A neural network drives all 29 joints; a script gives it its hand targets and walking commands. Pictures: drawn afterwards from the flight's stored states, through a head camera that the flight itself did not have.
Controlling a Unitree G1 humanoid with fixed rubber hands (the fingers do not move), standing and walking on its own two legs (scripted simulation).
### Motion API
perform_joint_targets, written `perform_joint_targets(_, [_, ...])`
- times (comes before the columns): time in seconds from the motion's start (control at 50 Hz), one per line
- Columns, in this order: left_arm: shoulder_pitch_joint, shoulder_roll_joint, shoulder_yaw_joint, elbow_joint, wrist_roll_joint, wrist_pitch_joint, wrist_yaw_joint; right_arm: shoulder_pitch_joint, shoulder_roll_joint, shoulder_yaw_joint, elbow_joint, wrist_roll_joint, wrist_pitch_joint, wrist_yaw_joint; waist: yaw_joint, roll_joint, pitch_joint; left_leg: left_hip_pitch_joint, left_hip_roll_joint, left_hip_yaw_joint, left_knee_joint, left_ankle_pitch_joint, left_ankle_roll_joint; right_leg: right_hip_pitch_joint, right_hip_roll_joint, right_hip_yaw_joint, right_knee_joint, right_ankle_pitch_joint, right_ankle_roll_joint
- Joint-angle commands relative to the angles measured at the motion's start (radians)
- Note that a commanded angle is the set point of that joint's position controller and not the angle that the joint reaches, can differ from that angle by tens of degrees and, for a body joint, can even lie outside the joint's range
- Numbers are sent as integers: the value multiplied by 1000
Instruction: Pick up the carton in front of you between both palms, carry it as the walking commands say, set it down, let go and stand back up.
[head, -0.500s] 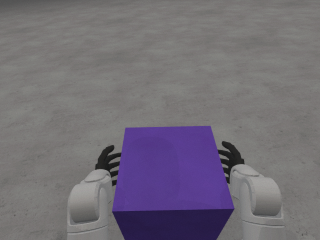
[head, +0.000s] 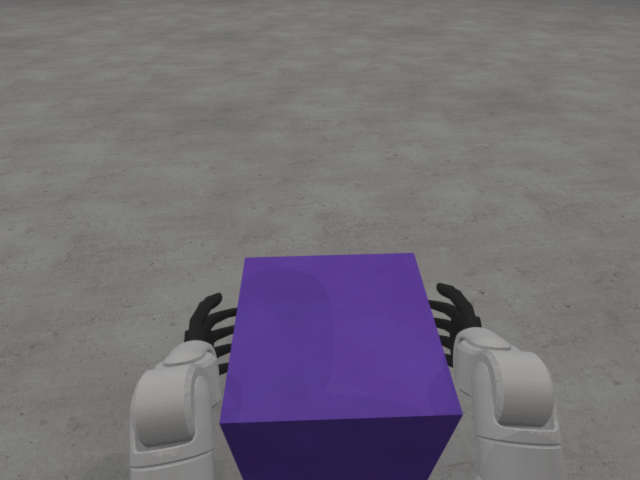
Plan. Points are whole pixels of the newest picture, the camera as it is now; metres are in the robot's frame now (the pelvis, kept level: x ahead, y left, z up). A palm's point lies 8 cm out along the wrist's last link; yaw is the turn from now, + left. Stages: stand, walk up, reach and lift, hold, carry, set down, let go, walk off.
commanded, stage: carry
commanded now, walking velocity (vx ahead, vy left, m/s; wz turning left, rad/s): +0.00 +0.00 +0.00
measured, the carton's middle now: (332, 381) +0.27 +0.01 +0.02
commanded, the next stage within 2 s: hold in 1.56 s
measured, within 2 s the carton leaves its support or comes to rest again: neither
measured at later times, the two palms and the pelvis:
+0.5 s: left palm (215, 360) +0.26 +0.14 +0.08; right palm (474, 361) +0.26 -0.16 +0.08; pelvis +0.00 +0.00 -0.01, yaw -1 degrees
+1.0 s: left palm (224, 396) +0.24 +0.14 +0.04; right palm (478, 396) +0.23 -0.16 +0.04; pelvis -0.04 -0.01 +0.00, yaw -1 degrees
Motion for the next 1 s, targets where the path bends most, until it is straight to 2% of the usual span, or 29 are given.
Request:
perform_joint_targets(0.0, [-516,-893,-743,-73,-434,-5,-256,-421,906,671,-41,386,-6,249,-6,120,-247,274,163,-149,19,666,8,-19,-65,51,-11,375,24])
perform_joint_targets(0.12, [-479,-912,-731,-87,-430,-18,-250,-446,919,699,-103,406,-13,240,-6,62,-294,279,154,-133,79,715,19,4,-60,49,21,495,24])
perform_joint_targets(0.24, [-446,-907,-722,-96,-417,-21,-247,-439,909,717,-128,415,-12,242,-7,41,-278,230,141,-116,92,597,12,21,-72,58,22,550,13])
perform_joint_targets(0.44, [-428,-910,-739,-29,-387,-58,-256,-411,906,727,-56,382,-46,256,-9,47,-191,183,141,-114,54,393,-2,-34,-75,73,-17,398,-10])
perform_joint_targets(0.54, [-449,-897,-724,25,-352,-125,-259,-433,887,707,-3,345,-111,259,-9,48,-142,164,139,-124,11,265,-6,-76,-75,87,-57,261,-21])
perform_joint_targets(0.64, [-442,-871,-698,68,-316,-194,-257,-427,862,679,43,308,-179,257,-9,44,-134,162,138,-129,-15,191,-9,-97,-73,97,-81,182,-32])
perform_joint_targets(0.82, [-437,-812,-590,202,-205,-353,-252,-417,810,568,184,198,-339,255,-10,50,-125,150,139,-134,-43,107,-19,-130,-72,107,-100,116,-44])
perform_joint_targets(0.98, [-518,-837,-457,392,-109,-532,-258,-501,833,433,373,98,-520,266,-9,53,-145,151,140,-137,-51,77,-21,-136,-68,115,-98,98,-52])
